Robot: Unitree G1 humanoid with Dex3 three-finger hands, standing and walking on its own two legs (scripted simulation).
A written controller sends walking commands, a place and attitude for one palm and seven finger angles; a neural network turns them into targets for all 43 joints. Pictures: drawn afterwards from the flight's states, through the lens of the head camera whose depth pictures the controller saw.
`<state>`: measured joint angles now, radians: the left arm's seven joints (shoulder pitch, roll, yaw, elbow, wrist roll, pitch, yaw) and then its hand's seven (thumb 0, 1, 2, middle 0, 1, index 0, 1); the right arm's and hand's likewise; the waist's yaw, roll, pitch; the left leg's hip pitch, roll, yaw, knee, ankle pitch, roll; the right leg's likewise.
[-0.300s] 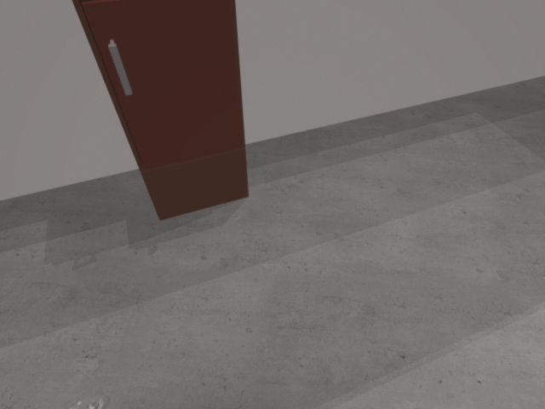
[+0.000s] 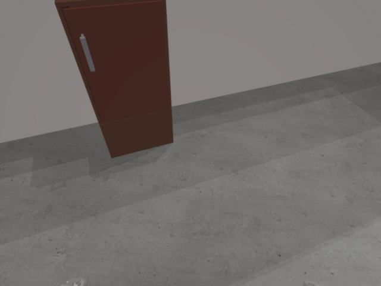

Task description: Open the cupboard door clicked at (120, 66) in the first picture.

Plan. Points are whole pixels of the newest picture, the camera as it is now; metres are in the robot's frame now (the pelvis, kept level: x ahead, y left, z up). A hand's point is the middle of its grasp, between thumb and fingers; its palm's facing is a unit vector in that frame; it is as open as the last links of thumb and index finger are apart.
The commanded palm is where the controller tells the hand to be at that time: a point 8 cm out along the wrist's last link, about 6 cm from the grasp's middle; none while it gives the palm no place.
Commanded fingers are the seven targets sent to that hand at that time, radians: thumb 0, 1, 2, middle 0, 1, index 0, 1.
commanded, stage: stand and wait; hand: left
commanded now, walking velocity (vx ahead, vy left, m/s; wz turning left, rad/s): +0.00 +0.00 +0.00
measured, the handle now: (87, 52) +1.01 +0.53 +0.00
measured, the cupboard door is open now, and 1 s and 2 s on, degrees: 0 0 0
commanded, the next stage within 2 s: look at it before walking up in 0.52 s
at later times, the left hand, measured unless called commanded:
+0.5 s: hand out of the picture +0.05 +0.24 -0.15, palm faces -0.04 -0.94 -0.34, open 7.4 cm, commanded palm none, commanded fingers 0.00 0.90 0.90 -0.20 -0.30 -0.20 -0.30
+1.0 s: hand out of the picture +0.05 +0.24 -0.15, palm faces -0.04 -0.94 -0.33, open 7.4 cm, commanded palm none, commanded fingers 0.00 0.90 0.90 -0.20 -0.30 -0.20 -0.30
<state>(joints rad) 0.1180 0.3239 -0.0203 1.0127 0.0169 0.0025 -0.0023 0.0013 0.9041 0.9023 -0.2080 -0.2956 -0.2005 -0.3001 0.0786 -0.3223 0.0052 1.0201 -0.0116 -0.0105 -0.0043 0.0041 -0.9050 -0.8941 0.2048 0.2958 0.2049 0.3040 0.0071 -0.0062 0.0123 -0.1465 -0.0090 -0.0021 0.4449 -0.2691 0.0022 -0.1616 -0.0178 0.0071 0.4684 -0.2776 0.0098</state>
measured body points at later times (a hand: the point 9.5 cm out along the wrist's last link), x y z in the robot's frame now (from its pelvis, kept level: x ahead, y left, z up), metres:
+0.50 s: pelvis -0.02 -0.01 +0.00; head -0.02 -0.01 +0.45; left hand +0.05 +0.29 -0.13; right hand +0.05 -0.30 -0.13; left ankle -0.02 +0.12 -0.74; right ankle -0.02 -0.13 -0.74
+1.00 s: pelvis -0.02 -0.01 +0.01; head -0.02 -0.01 +0.45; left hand +0.06 +0.29 -0.13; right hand +0.05 -0.30 -0.13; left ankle -0.02 +0.12 -0.74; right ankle -0.02 -0.13 -0.74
